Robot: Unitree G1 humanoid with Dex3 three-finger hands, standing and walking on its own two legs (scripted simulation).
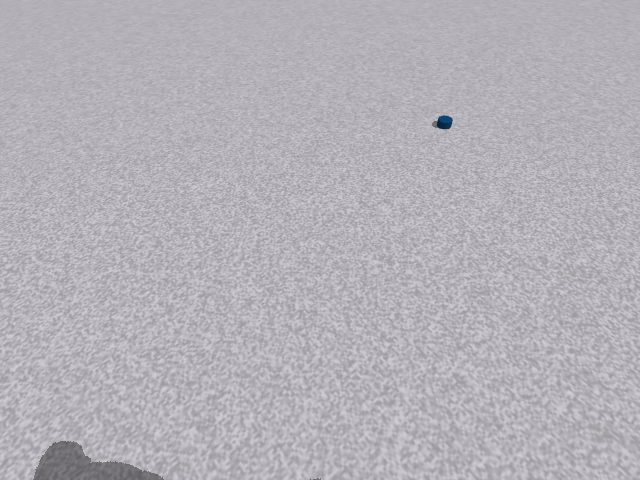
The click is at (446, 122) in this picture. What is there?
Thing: low tin
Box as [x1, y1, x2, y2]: [437, 116, 452, 128]
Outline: 438,118 437,125 439,127 450,127 452,120 450,117 440,116
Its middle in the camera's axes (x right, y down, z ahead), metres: +0.71 -0.66 +2.22
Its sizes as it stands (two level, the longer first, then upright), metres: 0.081 0.081 0.041
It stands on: the floor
